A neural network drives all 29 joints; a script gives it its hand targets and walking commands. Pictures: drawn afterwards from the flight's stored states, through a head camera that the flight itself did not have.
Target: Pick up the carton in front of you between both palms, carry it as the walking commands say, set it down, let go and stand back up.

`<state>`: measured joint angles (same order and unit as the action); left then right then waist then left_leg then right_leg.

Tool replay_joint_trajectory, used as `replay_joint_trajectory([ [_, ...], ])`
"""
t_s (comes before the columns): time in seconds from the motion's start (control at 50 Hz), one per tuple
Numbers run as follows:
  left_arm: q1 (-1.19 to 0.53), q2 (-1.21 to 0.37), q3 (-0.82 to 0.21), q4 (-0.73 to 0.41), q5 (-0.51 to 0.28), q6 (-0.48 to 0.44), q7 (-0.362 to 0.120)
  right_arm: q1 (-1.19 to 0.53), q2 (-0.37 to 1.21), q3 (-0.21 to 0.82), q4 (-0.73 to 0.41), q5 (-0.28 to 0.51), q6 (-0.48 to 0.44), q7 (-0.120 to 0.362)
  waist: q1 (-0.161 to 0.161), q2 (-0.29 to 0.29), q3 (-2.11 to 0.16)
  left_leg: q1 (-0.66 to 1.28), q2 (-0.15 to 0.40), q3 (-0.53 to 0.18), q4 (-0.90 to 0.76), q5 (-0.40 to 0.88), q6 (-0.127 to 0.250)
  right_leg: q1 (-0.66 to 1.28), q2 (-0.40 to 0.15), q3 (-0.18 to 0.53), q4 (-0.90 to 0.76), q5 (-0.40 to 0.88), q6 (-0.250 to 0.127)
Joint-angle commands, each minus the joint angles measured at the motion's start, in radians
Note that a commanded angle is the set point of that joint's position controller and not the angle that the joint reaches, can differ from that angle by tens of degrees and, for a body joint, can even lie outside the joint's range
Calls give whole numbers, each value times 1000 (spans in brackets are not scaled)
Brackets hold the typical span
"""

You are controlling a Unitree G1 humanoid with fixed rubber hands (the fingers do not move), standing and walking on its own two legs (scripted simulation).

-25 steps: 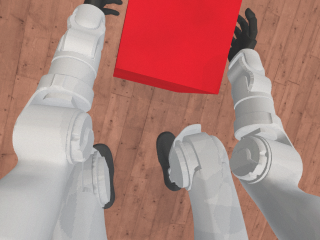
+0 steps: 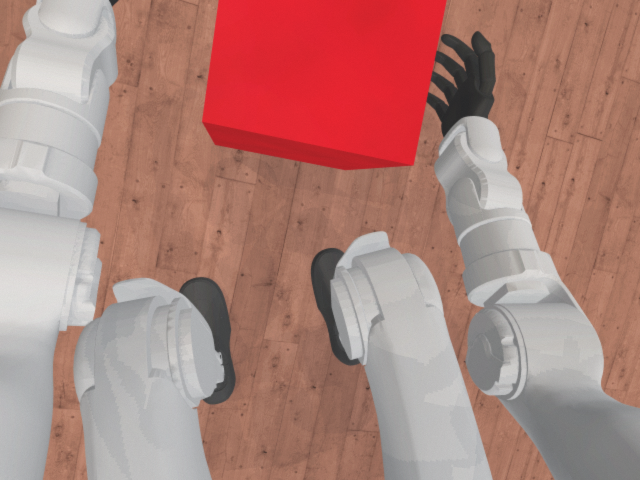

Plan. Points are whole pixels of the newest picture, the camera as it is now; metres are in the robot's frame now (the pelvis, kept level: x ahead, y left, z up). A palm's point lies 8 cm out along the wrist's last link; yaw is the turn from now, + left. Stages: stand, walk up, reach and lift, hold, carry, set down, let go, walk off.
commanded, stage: set down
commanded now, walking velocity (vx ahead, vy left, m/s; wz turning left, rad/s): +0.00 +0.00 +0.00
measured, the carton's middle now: (308, 72) +0.52 -0.07 -0.25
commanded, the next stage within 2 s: let go in 0.90 s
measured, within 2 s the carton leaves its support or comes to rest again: neither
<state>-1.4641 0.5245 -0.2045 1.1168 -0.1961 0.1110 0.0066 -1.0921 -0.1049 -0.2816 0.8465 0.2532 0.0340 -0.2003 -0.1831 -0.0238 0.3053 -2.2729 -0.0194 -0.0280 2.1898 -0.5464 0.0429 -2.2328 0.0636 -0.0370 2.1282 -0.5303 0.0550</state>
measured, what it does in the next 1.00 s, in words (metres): rises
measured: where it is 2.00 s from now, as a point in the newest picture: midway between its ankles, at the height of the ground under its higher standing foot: (280, 342)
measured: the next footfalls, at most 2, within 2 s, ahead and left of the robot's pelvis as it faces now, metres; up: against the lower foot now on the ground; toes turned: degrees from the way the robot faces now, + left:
none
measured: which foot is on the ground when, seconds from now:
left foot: down 0.00-1.00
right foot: down 0.00-1.00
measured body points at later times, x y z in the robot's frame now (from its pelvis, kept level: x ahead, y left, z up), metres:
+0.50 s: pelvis +0.02 +0.00 +0.12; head +0.34 +0.03 +0.44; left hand +0.59 +0.14 +0.00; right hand +0.46 -0.23 +0.01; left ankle +0.11 +0.11 -0.34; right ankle +0.13 -0.12 -0.34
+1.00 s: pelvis +0.04 +0.01 +0.25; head +0.32 +0.05 +0.60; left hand +0.59 +0.15 +0.15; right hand +0.45 -0.23 +0.16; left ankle +0.11 +0.11 -0.34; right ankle +0.13 -0.12 -0.34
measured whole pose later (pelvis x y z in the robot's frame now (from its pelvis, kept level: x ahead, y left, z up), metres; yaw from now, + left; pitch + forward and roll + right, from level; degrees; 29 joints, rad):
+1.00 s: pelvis +0.04 +0.01 +0.25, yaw +3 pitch +44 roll -4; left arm -1.15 0.36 0.07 1.01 0.10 0.24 -0.07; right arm -0.72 0.00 -0.41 0.57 0.06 0.18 -0.09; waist -0.22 0.04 -0.13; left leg -1.66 -0.04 -0.04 1.27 -0.38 0.04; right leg -1.62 0.03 0.00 1.22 -0.37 0.04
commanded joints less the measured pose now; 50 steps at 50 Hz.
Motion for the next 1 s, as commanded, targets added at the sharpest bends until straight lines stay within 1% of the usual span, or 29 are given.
replay_joint_trajectory([
  [0.0, -268, 75, 66, -126, 31, 5, -4, -82, -136, -19, -226, -24, 15, -23, -82, 237, -1345, 839, 7, -34, -231, 134, 2, 562, -17, -64, -258, 275, 15],
  [0.04, -242, 78, 105, -121, 59, 19, -7, -68, -101, -12, -264, -31, 40, -26, -60, 217, -1312, 817, 2, -22, -262, 119, 12, 563, -8, -63, -295, 264, 17],
  [0.08, -217, 74, 140, -98, 82, 24, -14, -61, -65, -9, -267, -40, 58, -24, -42, 193, -1232, 760, -2, -16, -291, 101, 17, 543, -3, -58, -325, 251, 23],
  [0.14, -183, 61, 170, -70, 106, 16, -28, -45, -24, -14, -255, -60, 67, -16, -31, 170, -1157, 700, -4, -13, -331, 109, 19, 536, 4, -54, -362, 264, 35],
  [0.22, -153, 48, 186, -68, 128, 11, -44, 3, -5, -33, -252, -90, 72, -8, -44, 179, -1182, 710, -10, -11, -394, 136, 11, 565, 14, -55, -418, 295, 43],
  [0.32, -126, 33, 193, -129, 150, 28, -59, 64, -11, -55, -306, -110, 84, -3, -67, 232, -1289, 819, -20, -5, -477, 182, -5, 605, 17, -66, -497, 331, 41],
  [0.4, -117, 24, 199, -200, 167, 53, -65, 93, -14, -63, -371, -109, 102, 3, -72, 274, -1364, 934, -29, -1, -543, 225, -12, 628, 19, -75, -563, 356, 37],
  [0.48, -108, 16, 210, -243, 186, 78, -67, 120, -10, -69, -406, -105, 123, 13, -70, 295, -1388, 1022, -36, 2, -614, 257, -15, 648, 21, -82, -630, 371, 38],
  [0.54, -92, 8, 218, -248, 200, 94, -69, 143, -5, -77, -410, -108, 134, 21, -70, 295, -1380, 1067, -40, 0, -669, 272, -16, 662, 22, -86, -680, 376, 40],
  [0.7, -41, -26, 236, -219, 234, 114, -81, 188, -1, -107, -405, -143, 142, 51, -79, 275, -1340, 1182, -43, -14, -823, 313, -22, 723, 19, -95, -818, 395, 47],
  [0.82, -23, -52, 244, -228, 258, 121, -82, 212, -3, -127, -409, -166, 142, 75, -89, 279, -1330, 1310, -43, -27, -936, 360, -29, 787, 15, -101, -921, 418, 46],
  [0.86, -15, -66, 248, -212, 267, 122, -83, 217, 3, -137, -389, -176, 141, 84, -93, 277, -1295, 1324, -42, -32, -969, 359, -31, 792, 13, -102, -949, 413, 47],
  [0.88, -1, -75, 254, -205, 273, 121, -83, 228, 8, -140, -380, -182, 140, 90, -91, 274, -1285, 1334, -42, -34, -985, 363, -32, 801, 13, -102, -963, 412, 47],
  [0.92, 35, -79, 283, -193, 294, 117, -79, 244, 17, -135, -376, -191, 135, 103, -69, 262, -1275, 1356, -42, -34, -1017, 382, -32, 835, 12, -98, -991, 419, 48],
  [0.98, 138, -116, 311, -212, 321, 105, -61, 327, 17, -125, -376, -209, 119, 128, -53, 245, -1317, 1437, -43, -39, -1062, 455, -35, 910, 13, -95, -1033, 461, 46],
])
